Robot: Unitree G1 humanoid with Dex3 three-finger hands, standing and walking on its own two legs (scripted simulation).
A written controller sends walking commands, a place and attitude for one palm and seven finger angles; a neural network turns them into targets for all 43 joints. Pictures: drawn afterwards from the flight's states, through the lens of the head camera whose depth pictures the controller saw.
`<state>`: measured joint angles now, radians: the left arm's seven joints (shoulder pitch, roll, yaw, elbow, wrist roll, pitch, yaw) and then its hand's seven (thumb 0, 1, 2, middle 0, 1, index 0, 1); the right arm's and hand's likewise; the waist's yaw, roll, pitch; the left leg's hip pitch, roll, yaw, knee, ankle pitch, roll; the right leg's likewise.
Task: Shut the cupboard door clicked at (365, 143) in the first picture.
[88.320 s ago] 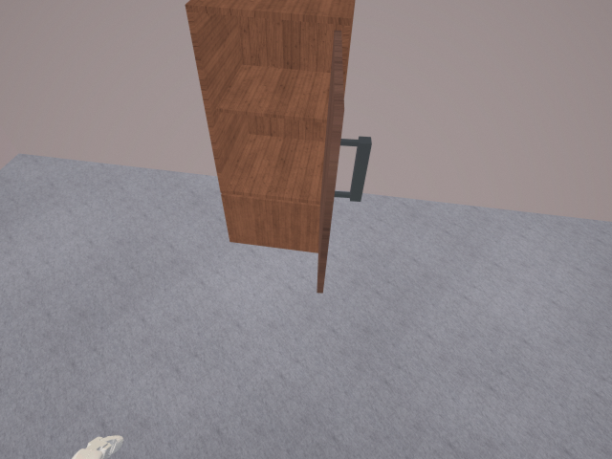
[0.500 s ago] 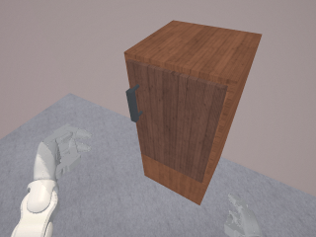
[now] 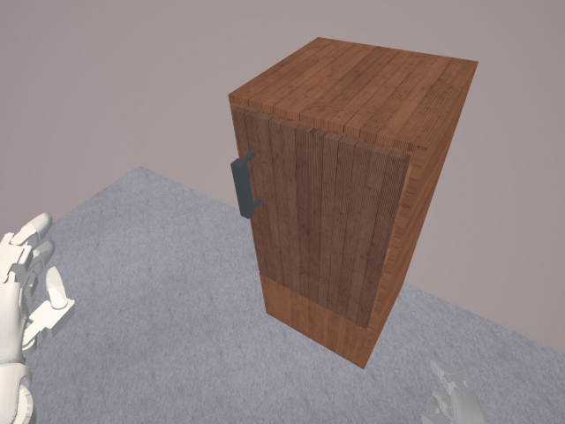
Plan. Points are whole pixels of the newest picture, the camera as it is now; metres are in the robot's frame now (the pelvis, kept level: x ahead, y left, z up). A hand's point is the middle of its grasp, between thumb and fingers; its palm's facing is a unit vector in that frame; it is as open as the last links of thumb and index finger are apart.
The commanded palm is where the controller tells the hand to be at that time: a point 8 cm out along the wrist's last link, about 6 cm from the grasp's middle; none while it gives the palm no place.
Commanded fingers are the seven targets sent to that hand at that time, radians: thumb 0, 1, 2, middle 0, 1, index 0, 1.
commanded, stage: draw the hand back to the body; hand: left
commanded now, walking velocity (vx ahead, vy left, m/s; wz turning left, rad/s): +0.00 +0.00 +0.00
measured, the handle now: (249, 185) +0.63 +0.17 -0.04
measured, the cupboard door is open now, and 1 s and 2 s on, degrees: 0 0 0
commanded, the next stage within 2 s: step back with the hand held close in 0.16 s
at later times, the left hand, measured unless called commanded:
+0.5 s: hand (68, 303) +0.19 +0.27 +0.15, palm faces +0.39 -0.79 -0.46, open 7.4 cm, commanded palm +0.13 +0.31 +0.17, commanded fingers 0.00 0.90 0.90 -0.20 -0.30 -0.20 -0.30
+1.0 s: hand out of the picture +0.10 +0.30 +0.15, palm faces +0.48 -0.76 -0.45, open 7.4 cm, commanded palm +0.05 +0.32 +0.17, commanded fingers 0.00 0.90 0.90 -0.20 -0.30 -0.20 -0.30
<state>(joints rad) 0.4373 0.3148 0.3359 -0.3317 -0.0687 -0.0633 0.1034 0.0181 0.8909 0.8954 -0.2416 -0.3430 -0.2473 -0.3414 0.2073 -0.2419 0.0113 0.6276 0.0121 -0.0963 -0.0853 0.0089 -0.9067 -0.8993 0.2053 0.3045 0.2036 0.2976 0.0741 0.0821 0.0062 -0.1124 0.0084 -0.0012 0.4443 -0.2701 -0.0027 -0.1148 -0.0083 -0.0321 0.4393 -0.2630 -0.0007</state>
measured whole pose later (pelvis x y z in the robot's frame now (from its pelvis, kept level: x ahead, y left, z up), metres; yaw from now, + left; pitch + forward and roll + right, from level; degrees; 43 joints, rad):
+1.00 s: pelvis -0.09 +0.02 -0.02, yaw +0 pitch -2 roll -1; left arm 0.50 0.38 0.43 -0.45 -0.01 -0.20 0.14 0.02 0.89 0.89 -0.21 -0.30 -0.22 -0.30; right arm 0.23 -0.22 0.01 0.55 0.00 -0.04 -0.09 0.01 -0.90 -0.90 0.21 0.30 0.21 0.30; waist 0.02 0.01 0.01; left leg -0.40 0.01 0.02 0.67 -0.27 0.05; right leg -0.37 -0.02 -0.01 0.59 -0.19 0.03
